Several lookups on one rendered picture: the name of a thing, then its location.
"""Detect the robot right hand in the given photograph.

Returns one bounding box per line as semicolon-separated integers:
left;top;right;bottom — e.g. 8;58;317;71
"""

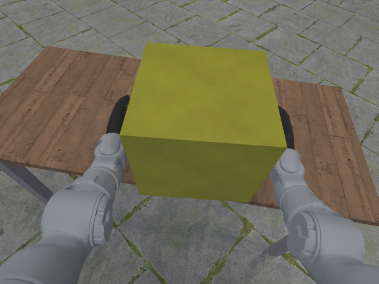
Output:
278;106;294;150

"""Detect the table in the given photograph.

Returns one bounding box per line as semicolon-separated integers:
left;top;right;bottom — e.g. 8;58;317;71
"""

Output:
0;46;379;257

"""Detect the robot left upper arm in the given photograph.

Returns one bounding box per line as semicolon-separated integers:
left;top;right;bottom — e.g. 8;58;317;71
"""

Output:
0;189;113;284

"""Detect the robot left hand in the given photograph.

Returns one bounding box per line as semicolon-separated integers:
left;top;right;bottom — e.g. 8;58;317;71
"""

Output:
106;95;130;134

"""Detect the robot right upper arm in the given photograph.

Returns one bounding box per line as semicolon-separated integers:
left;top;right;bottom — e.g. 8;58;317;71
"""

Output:
287;210;379;284

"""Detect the robot right forearm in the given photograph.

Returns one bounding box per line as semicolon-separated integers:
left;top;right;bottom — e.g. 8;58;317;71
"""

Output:
269;149;365;261

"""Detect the carton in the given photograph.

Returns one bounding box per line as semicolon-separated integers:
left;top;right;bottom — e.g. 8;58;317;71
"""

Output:
120;42;287;202

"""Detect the robot left forearm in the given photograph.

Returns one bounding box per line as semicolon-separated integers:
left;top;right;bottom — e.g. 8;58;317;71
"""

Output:
41;133;127;236

